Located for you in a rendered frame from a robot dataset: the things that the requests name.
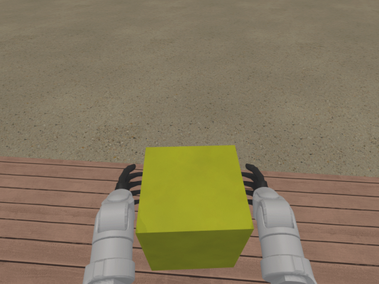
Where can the right robot hand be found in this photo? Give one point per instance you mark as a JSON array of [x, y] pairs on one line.
[[258, 180]]

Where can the robot right forearm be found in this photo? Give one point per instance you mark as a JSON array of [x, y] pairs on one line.
[[283, 259]]

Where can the robot left forearm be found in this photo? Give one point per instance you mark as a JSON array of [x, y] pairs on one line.
[[112, 242]]

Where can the carton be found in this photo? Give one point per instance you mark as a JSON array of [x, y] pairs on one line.
[[193, 209]]

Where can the left robot hand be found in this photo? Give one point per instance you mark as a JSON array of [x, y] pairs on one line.
[[125, 177]]

